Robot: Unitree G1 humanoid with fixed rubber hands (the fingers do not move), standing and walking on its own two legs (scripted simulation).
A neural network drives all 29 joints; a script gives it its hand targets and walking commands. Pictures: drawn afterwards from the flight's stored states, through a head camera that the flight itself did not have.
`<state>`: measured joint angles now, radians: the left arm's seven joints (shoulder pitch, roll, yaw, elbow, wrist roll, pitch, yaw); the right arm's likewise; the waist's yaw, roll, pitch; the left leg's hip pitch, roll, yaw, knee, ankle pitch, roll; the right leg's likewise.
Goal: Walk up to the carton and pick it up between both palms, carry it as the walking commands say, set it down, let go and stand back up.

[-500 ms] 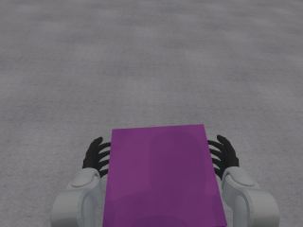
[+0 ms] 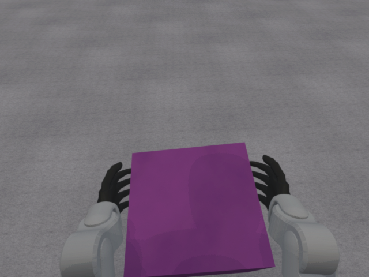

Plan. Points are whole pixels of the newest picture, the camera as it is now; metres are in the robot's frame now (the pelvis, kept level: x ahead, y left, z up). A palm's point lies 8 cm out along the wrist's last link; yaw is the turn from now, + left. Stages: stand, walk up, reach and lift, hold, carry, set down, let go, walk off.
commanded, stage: carry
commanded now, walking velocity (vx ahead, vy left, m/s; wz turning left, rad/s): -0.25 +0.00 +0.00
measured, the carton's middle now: (195, 218) +0.24 -0.01 +0.02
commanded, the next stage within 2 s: none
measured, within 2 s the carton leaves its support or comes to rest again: neither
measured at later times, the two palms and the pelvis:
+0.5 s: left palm out of the picture +0.05 +0.10 +0.09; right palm out of the picture +0.04 -0.20 +0.09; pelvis -0.19 -0.03 +0.00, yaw -2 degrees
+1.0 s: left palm out of the picture -0.15 +0.13 +0.09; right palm out of the picture -0.14 -0.17 +0.11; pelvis -0.37 -0.03 +0.00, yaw +2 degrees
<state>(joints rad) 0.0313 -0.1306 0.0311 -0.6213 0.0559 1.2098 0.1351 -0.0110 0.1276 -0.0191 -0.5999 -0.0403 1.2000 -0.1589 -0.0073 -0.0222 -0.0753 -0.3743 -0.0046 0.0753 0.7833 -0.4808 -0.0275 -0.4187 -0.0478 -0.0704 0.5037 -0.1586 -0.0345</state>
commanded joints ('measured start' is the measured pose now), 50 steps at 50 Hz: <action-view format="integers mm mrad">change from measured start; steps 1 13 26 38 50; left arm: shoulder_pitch -314 -377 -368 -313 -390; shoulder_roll -671 -730 -756 -664 -731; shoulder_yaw -595 -662 -577 -593 -659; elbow -78 -95 -77 -81 -90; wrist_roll -285 -312 -280 -279 -314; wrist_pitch -1 0 -22 -1 -2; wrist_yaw -106 -93 -120 -106 -96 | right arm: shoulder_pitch -227 -248 -378 -233 -259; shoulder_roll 747 734 842 744 737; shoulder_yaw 594 554 668 594 549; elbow -23 -39 -56 -20 -29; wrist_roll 257 259 321 256 260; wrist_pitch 22 3 1 25 4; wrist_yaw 115 141 146 114 143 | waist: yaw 1 -7 8 4 -5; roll -153 203 -120 -167 186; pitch -238 -146 -125 -226 -130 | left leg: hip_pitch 56 165 -188 35 148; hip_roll -2 291 -11 -12 282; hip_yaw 59 -171 -122 57 -160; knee -338 -433 390 -282 -443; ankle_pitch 135 585 -52 88 504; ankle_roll -1 152 17 4 150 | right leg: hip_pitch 291 -85 120 283 -116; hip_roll -212 49 -308 -227 41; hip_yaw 229 26 197 239 57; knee -71 460 -154 -94 531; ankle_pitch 428 -293 415 385 -271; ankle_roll -77 70 -127 -83 74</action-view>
